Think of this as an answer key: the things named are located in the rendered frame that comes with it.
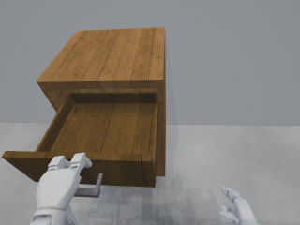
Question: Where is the robot right hand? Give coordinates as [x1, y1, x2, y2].
[219, 186, 257, 225]

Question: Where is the cabinet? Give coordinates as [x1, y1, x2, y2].
[37, 27, 166, 177]

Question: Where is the handle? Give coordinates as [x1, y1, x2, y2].
[74, 173, 103, 198]

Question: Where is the robot left hand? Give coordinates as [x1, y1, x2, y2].
[36, 152, 93, 225]

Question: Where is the drawer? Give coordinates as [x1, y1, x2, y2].
[2, 92, 159, 188]

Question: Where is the robot left forearm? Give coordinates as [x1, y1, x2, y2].
[30, 207, 67, 225]

